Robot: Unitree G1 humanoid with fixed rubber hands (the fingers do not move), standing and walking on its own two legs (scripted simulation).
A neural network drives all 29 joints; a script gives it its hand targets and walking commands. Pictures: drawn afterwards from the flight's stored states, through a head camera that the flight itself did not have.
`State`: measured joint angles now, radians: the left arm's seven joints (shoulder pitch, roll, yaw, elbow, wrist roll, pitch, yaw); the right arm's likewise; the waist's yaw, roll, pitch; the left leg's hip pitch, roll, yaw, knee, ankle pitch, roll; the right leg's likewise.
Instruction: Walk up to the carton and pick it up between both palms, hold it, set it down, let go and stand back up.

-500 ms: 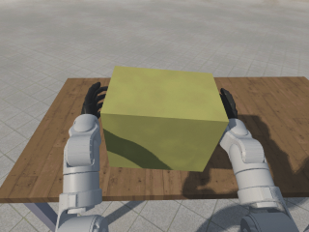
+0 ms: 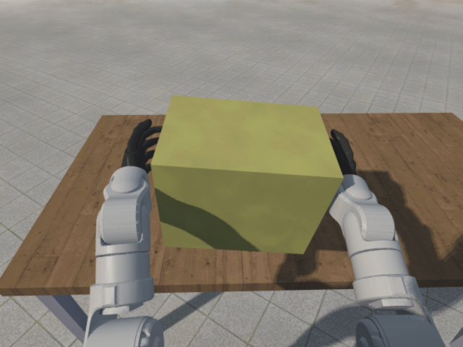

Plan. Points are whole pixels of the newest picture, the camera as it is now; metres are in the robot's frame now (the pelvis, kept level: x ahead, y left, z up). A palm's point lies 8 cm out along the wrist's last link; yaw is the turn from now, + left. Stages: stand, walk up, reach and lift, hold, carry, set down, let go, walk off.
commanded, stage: hold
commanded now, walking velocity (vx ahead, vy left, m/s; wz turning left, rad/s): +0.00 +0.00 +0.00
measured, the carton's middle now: (240, 177) +0.36 +0.00 +0.15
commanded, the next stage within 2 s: none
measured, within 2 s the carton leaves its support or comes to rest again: neither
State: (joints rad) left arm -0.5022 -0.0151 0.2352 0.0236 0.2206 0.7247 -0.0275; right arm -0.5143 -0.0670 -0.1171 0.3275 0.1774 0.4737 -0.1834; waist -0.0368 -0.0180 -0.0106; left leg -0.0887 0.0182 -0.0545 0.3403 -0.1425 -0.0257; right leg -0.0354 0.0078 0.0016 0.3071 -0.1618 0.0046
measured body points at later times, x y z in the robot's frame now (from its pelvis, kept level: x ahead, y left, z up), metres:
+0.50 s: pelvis +0.00 +0.00 +0.00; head -0.05 +0.02 +0.45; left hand +0.37 +0.17 +0.19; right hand +0.37 -0.17 +0.16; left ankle +0.04 +0.13 -0.75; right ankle +0.01 -0.12 -0.75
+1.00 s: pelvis +0.02 +0.00 +0.00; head -0.02 +0.02 +0.45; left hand +0.37 +0.17 +0.18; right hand +0.37 -0.17 +0.15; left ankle +0.04 +0.13 -0.75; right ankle +0.01 -0.12 -0.75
